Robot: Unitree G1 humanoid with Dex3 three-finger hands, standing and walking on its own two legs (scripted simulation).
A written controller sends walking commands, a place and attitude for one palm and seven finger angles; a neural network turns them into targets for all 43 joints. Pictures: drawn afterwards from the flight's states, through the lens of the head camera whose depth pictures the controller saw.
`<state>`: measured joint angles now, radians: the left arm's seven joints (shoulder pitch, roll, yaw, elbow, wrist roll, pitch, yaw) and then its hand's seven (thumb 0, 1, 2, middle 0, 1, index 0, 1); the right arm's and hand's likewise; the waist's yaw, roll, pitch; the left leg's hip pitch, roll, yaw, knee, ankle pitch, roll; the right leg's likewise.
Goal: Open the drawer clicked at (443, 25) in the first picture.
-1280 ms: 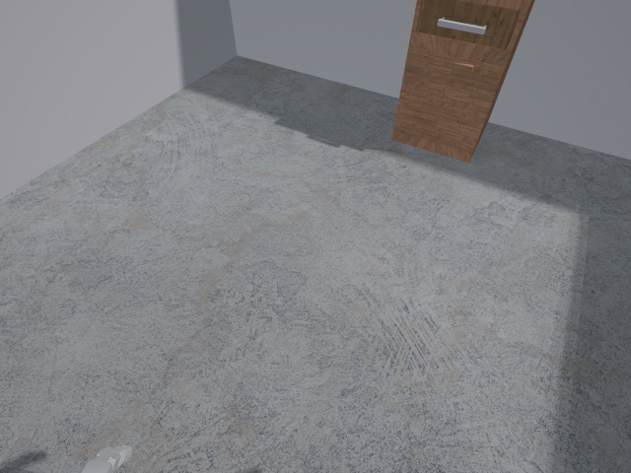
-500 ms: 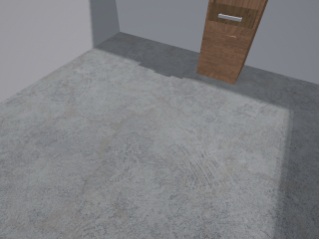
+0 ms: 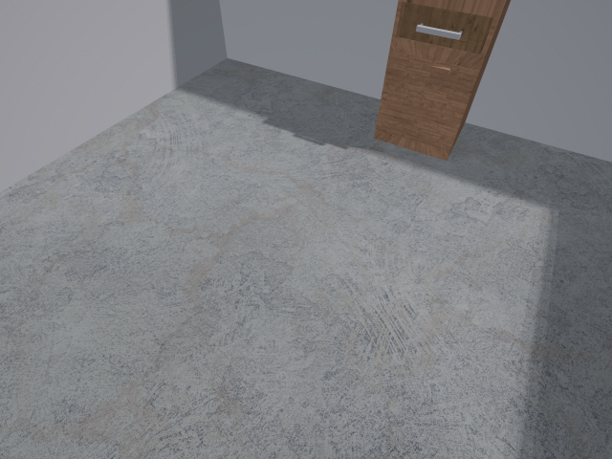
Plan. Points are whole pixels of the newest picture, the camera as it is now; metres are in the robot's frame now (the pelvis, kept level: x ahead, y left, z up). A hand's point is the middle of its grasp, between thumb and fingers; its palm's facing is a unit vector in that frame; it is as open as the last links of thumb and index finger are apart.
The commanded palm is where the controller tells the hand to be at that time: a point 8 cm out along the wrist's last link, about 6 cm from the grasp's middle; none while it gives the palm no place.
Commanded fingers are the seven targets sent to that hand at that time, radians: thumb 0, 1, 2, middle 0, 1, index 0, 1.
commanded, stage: look at it before walking up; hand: left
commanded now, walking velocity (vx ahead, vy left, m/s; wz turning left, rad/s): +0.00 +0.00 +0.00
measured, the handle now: (439, 30) +1.83 -0.51 -0.13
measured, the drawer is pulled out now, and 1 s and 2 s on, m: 0.00 0.00 0.00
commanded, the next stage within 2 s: walk to a spot facing it in 0.26 s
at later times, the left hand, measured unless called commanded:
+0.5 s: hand out of the picture +0.07 +0.24 -0.16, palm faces -0.04 -0.95 -0.32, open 7.4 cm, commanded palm none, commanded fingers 0.00 0.90 0.90 -0.20 -0.30 -0.20 -0.30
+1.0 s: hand (237, 451) +0.17 +0.12 -0.17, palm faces -0.17 -0.97 -0.19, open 7.4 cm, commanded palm none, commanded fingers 0.00 0.90 0.90 -0.20 -0.30 -0.20 -0.30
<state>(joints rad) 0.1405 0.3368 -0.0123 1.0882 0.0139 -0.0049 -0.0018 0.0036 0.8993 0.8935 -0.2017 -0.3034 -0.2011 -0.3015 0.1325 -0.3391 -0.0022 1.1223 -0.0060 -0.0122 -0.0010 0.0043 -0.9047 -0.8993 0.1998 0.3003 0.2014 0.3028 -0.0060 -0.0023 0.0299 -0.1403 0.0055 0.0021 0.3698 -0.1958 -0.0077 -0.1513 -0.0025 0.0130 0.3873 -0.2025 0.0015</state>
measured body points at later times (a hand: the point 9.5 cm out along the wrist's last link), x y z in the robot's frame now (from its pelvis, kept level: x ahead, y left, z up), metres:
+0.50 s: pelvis +0.02 +0.00 +0.00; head +0.01 +0.00 +0.45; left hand +0.08 +0.29 -0.14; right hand +0.09 -0.29 -0.14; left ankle +0.00 +0.12 -0.75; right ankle +0.01 -0.12 -0.75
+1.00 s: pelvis +0.16 -0.06 -0.01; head +0.18 -0.07 +0.44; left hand +0.18 +0.17 -0.16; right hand +0.14 -0.30 -0.16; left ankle +0.21 +0.08 -0.67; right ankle +0.10 -0.13 -0.75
